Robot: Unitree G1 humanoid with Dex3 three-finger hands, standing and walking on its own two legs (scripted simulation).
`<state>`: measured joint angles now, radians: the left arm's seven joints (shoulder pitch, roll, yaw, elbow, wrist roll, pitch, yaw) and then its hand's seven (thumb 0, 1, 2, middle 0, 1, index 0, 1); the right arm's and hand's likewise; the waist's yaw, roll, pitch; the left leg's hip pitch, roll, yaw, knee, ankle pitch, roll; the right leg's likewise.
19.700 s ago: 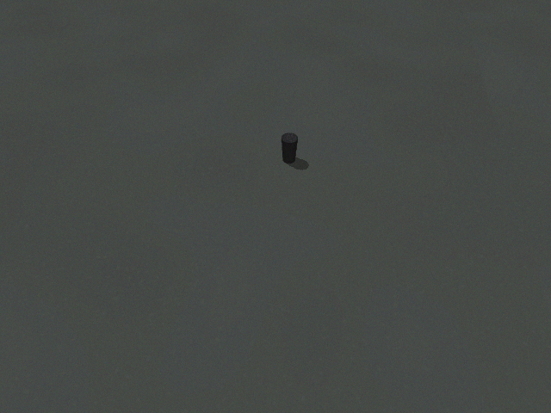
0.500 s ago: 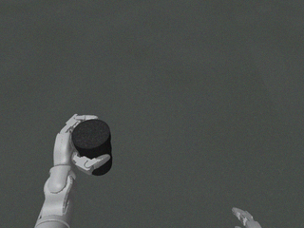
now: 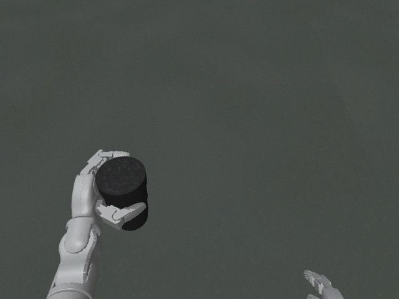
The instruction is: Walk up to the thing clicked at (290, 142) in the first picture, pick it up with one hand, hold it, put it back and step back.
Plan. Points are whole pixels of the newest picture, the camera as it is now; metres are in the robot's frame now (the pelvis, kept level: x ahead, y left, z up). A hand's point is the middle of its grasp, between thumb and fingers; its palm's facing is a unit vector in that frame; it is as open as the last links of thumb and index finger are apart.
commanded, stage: hold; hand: left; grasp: from the side
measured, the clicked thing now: (127, 197) +0.32 +0.16 +0.02
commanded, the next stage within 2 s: crouch in 0.24 s
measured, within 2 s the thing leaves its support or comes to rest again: neither
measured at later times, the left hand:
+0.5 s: hand (121, 192) +0.32 +0.16 +0.04, palm faces +0.10 -0.99 -0.02, open 11.7 cm
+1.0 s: hand (135, 223) +0.35 +0.18 -0.17, palm faces +0.16 -0.99 -0.03, open 11.7 cm
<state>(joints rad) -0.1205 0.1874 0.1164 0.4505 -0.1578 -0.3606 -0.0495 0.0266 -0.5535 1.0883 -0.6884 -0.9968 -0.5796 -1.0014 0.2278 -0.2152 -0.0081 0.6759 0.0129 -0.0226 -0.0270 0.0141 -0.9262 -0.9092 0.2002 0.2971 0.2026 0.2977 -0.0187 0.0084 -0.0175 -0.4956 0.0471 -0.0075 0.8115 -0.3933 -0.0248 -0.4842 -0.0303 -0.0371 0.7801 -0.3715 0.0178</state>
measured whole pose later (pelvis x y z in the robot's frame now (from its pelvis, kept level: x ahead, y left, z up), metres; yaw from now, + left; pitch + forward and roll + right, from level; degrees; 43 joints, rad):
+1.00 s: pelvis -0.04 +0.00 -0.16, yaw -1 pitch +27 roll -2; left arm -0.38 0.24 0.28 0.87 -0.14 -0.75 -0.07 0.03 -0.56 1.09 -0.71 -0.97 -0.60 -0.98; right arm 0.16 -0.26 -0.03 0.68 -0.05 -0.04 0.05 0.01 -0.91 -0.91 0.20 0.30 0.20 0.30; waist -0.07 0.00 -0.18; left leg -1.43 0.05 -0.06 1.58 -0.62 -0.04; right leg -1.42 -0.03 -0.04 1.55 -0.60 0.01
